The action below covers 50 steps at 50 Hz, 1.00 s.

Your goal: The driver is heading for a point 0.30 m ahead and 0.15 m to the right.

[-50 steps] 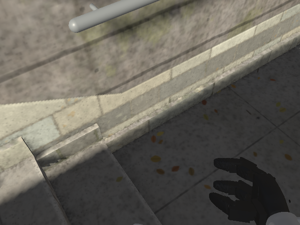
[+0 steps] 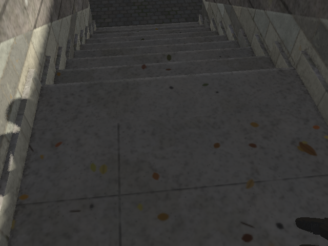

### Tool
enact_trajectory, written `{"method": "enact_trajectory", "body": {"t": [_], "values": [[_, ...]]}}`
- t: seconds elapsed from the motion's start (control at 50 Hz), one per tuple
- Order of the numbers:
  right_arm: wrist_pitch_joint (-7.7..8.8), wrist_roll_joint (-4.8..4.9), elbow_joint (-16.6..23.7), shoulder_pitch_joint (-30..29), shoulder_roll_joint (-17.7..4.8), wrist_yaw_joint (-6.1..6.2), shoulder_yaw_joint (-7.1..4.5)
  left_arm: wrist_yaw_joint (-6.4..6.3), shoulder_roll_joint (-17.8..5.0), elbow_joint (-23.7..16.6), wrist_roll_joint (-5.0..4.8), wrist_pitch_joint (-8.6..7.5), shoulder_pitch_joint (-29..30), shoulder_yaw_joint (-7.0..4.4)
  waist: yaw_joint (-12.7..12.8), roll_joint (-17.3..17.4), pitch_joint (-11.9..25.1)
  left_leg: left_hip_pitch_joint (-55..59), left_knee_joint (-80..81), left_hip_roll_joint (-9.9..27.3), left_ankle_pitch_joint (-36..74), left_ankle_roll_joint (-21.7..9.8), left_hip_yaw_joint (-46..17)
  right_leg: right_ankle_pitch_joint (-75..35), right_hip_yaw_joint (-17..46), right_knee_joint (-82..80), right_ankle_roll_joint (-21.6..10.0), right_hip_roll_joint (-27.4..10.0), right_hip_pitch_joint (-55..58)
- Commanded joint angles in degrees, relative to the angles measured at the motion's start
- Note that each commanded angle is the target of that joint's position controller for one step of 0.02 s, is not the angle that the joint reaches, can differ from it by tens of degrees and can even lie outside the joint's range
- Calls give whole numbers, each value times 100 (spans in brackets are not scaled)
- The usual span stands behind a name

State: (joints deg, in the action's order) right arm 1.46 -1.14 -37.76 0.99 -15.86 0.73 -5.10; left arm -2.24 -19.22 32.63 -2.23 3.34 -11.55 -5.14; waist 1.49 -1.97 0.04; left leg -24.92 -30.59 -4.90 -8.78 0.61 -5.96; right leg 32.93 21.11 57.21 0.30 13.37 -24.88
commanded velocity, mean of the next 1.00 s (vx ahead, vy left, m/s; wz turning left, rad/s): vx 0.01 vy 0.00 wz -0.31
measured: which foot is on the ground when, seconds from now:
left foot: down 0.00-0.36, up 0.38-0.58, down 0.60-1.00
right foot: up 0.00-0.34, down 0.36-1.00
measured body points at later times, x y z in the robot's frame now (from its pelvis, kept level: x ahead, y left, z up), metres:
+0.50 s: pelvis +0.01 -0.02 +0.01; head +0.03 -0.04 +0.46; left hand +0.23 +0.17 -0.08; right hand +0.05 -0.32 -0.11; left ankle +0.05 +0.12 -0.70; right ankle -0.03 -0.12 -0.72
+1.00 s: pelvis +0.02 -0.01 +0.01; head +0.03 -0.02 +0.46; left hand +0.21 +0.20 -0.11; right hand +0.04 -0.28 -0.11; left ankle +0.04 +0.12 -0.72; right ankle -0.03 -0.12 -0.72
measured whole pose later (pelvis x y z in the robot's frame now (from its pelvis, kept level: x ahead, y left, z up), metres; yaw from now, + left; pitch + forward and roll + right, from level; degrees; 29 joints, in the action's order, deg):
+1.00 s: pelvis +0.02 -0.01 +0.01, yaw -16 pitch -1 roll +0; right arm 0.7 -0.9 -43.7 14.9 -13.5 -0.2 -1.5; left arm -0.9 -13.4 48.6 -0.3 3.0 -8.7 -2.6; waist -1.1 0.0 -2.4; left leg -10.1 -28.8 1.4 -17.3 1.2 0.7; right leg 17.8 5.0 29.3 0.0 1.8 -10.1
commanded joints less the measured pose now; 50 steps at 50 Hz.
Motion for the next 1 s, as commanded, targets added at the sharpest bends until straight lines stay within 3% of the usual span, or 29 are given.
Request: {"method": "enact_trajectory", "body": {"t": [0.02,0.04,0.06,0.08,0.1,0.12,0.16,0.18,0.28,0.32,0.34,0.36,0.38,0.4,0.42,0.44,0.48,0.52,0.56,0.58,0.6,0.62,0.64,0.66,0.72,0.86,1.0], "values": [[-166,-14,459,22,-525,103,-103,93,-1047,-434,-14,-31,-274,-267,54,1085,548,1732,1240,2210,94,-1466,-2068,-415,-717,1890,388,-867,-1716],[-217,7,537,-142,-517,157,-43,70,-911,-401,39,79,-310,-206,130,800,389,1172,1349,1910,45,-1305,-1570,-841,-910,2011,411,-956,-1437],[-232,62,531,-376,-572,185,-73,85,-884,-390,39,143,-488,-196,244,640,276,870,1380,1655,105,-1070,-1016,-1250,-1099,1767,404,-1049,-1197],[-221,-4,454,-220,-611,224,-85,87,-673,-393,13,161,-468,-108,202,618,262,813,1438,1547,339,-1016,-721,-1436,-1347,1540,379,-1076,-1096],[-202,-46,336,-8,-620,205,-89,64,-448,-376,57,160,-459,-30,92,703,355,986,1413,1581,598,-1071,-540,-1448,-1516,1383,403,-1160,-1096],[-163,-110,215,308,-763,181,-127,33,-383,-428,66,137,-387,25,1,801,501,1189,1419,1708,842,-1203,-531,-1373,-1574,1241,439,-1333,-1054],[-216,-65,62,491,-880,201,-167,36,-233,-492,77,77,-238,130,-99,872,646,1442,1402,1848,919,-1350,-454,-1126,-1639,759,497,-1417,-936],[-210,-3,35,576,-871,186,-169,28,-191,-474,155,69,-89,166,-225,778,667,1545,1432,1966,938,-1388,-455,-1058,-1633,500,497,-1489,-883],[-191,131,-155,551,-1041,-10,-137,80,-198,-294,131,38,-88,176,-261,1279,631,1283,1379,1910,370,-1267,-128,-869,-1988,-1444,281,-1380,340],[-199,178,-244,599,-985,-31,-77,119,-185,-50,143,42,-435,155,-72,1224,610,1153,1023,1865,661,-1092,14,-1534,-2187,-2834,34,-1212,1144],[-186,217,-330,905,-935,-42,-55,151,-226,18,120,59,-501,132,-59,1167,577,995,859,1769,661,-871,83,-1718,-2152,-3407,-124,-1144,1618],[-145,178,-379,1079,-734,-97,16,157,-370,14,140,88,-519,113,-108,748,566,580,414,1589,389,-453,317,-2345,-1660,-3664,-310,-1476,2161],[-38,-70,-152,1199,-363,-197,135,117,-975,-21,199,126,-310,1,-467,-882,610,-246,-433,893,-814,111,1044,-4092,-168,-3513,-790,-2590,2444],[-10,-43,-19,711,-467,-165,121,174,-647,-30,380,50,-172,87,-136,-1028,717,-63,-887,797,-1948,197,715,-4060,107,-3746,-1421,-3047,1736],[-56,52,-50,685,-664,-145,75,208,-316,-130,453,-72,164,188,-162,-745,548,-25,-1323,877,-1993,234,492,-3924,-15,-3827,-1487,-2903,1615],[-106,91,-122,799,-611,-131,72,221,-186,-72,411,-162,356,226,-263,-745,492,-15,-1482,891,-1901,242,443,-4052,-265,-3772,-1356,-2698,1604],[-167,40,-233,1009,-583,-98,73,215,-138,22,269,-237,549,239,-315,-765,367,70,-1469,951,-1604,291,357,-4763,-565,-3566,-1146,-2468,1665],[-163,62,-237,1114,-449,-156,134,223,-81,130,243,-200,554,254,-356,-627,431,443,-1181,890,-1484,324,445,-5428,-763,-3361,-1104,-2326,1697],[-151,112,-281,1202,-355,-196,186,238,2,227,216,-165,586,274,-384,-512,469,827,-422,827,-984,320,549,-5256,-819,-3203,-1003,-2205,1769],[-128,64,-310,1297,-344,-223,210,231,33,277,174,-167,588,277,-476,-428,451,1231,154,801,-144,295,584,-4772,-875,-3160,-819,-2072,1623],[-120,-18,-325,1319,-458,-239,202,225,70,327,189,-184,490,270,-393,-221,431,1486,288,890,855,253,471,-4117,-965,-3064,-579,-1849,1557],[-127,-42,-289,1336,-689,-231,164,230,36,399,255,-187,241,244,-181,153,352,1524,298,1044,1397,144,373,-3283,-1046,-3005,-385,-1576,1501],[-118,8,-332,1222,-802,-224,127,225,36,418,306,-157,134,234,-25,578,189,1182,261,1008,852,-20,375,-2939,-1159,-3137,-257,-1408,1570],[-96,36,-290,1153,-654,-231,148,196,-66,451,290,-132,343,217,-179,485,18,957,405,961,408,-70,356,-2818,-1217,-3050,-186,-1370,1613],[0,16,-313,1153,-503,-198,195,115,27,493,245,-44,580,205,-206,419,15,924,564,911,332,5,366,-3084,-1257,-2961,-185,-1373,1740],[-14,23,-271,1368,-447,-117,202,157,63,900,204,-93,596,155,-284,222,80,1244,599,868,295,4,413,-3021,-1259,-3085,-145,-1389,1689],[-4,33,-268,1495,-395,-51,199,98,13,1382,184,-120,478,127,-274,171,31,1368,634,830,374,11,456,-3061,-1280,-3146,-107,-1401,1689]]}}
